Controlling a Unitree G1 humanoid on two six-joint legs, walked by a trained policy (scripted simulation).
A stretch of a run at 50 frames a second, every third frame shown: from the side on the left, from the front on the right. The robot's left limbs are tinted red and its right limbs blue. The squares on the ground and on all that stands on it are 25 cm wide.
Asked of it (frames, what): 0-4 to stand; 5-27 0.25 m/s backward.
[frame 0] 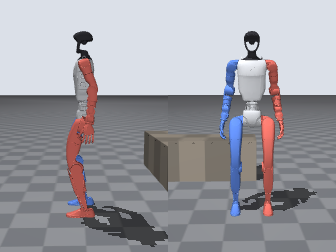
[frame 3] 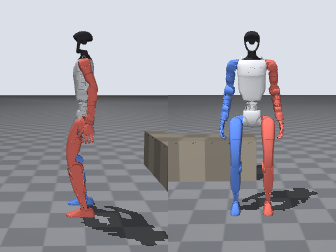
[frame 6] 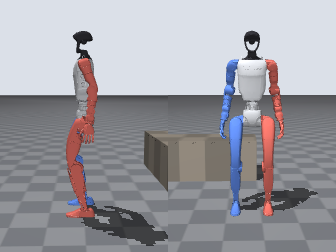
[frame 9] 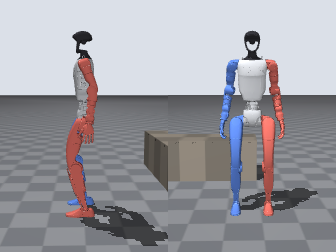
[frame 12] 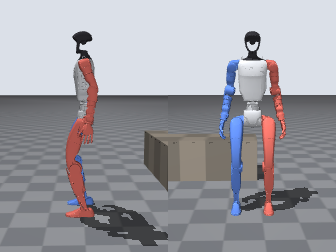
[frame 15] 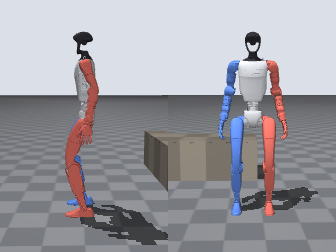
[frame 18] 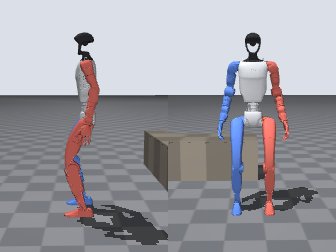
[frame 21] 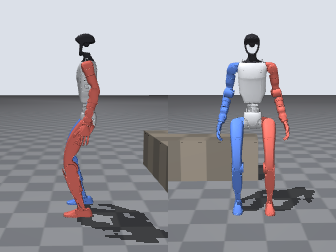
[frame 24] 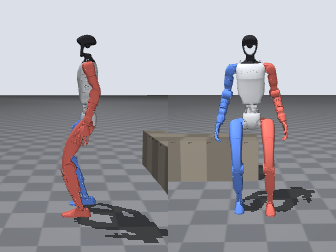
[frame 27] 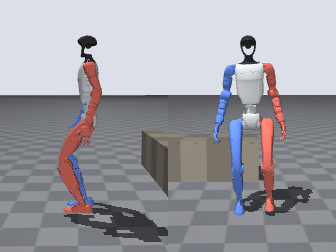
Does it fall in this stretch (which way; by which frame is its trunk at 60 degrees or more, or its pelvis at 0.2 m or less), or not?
no
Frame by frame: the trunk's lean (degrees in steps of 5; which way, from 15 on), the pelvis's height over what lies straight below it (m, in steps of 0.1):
0: 0, 0.8
3: 0, 0.8
6: 0, 0.8
9: 0, 0.8
12: 0, 0.8
15: 5, 0.8
18: 5, 0.8
21: 5, 0.8
24: 0, 0.7
27: 5, 0.7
